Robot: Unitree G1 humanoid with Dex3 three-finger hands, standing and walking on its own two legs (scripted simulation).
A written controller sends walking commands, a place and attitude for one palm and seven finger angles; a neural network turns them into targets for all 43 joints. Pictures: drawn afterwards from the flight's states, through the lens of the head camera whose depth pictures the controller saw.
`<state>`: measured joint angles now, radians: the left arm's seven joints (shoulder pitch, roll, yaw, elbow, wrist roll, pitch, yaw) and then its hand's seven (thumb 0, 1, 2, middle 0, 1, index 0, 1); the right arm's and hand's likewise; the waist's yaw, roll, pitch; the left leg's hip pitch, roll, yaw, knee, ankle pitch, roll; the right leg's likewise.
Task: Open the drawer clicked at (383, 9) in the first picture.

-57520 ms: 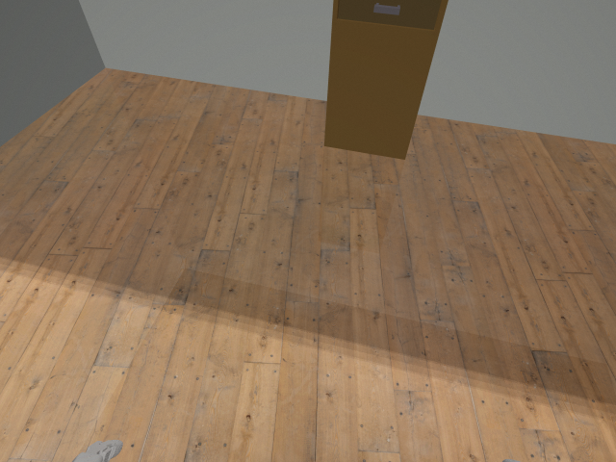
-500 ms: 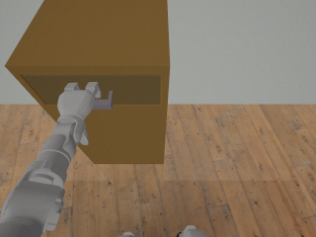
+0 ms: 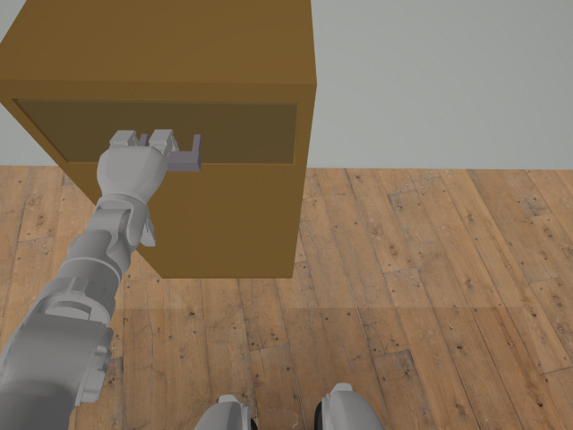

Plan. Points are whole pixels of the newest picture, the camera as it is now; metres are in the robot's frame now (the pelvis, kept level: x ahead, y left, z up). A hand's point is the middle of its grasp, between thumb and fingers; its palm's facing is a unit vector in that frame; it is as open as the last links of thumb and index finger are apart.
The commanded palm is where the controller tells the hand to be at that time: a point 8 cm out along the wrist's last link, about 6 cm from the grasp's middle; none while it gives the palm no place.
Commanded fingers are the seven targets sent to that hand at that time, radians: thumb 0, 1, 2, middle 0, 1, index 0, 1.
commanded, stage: lower the fingers behind the handle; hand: left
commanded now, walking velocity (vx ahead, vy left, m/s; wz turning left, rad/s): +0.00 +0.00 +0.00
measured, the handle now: (169, 150) +0.52 +0.17 +0.02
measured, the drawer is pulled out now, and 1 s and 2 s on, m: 0.00 0.00 0.08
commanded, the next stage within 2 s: close the thumb around the handle in 0.34 s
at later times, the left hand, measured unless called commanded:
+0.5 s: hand (149, 190) +0.47 +0.20 -0.01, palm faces -0.04 -0.05 -1.00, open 14.0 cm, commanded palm +0.44 +0.20 +0.05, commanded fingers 0.00 -0.28 0.40 -0.32 -1.22 -0.32 -1.22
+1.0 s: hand (148, 191) +0.46 +0.20 +0.00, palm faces -0.05 -0.04 -1.00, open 6.6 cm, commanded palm +0.44 +0.20 +0.05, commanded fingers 0.00 0.90 0.90 -0.40 -1.35 -0.40 -1.35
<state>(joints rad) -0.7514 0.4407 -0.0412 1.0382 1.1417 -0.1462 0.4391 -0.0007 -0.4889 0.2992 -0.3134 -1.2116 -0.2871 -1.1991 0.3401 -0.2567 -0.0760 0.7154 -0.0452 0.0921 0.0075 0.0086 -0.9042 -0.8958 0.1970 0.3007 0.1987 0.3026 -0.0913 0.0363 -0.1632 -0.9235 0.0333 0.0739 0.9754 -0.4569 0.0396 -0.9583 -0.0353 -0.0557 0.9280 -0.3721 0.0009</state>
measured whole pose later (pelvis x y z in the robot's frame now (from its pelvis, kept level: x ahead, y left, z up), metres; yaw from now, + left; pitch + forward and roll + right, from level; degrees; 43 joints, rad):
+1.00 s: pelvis +0.02 +0.00 +0.01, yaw -1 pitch +21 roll -1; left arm -0.64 0.40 -0.03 0.96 1.13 -0.11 0.43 0.00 0.58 0.76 -0.37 -1.31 -0.35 -1.30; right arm 0.29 -0.25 -0.08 0.70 -0.04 0.14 0.01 0.01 -0.90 -0.90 0.20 0.30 0.20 0.30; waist -0.07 0.04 -0.16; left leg -0.82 0.04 0.08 0.91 -0.46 0.03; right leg -0.86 -0.02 -0.05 0.87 -0.38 0.00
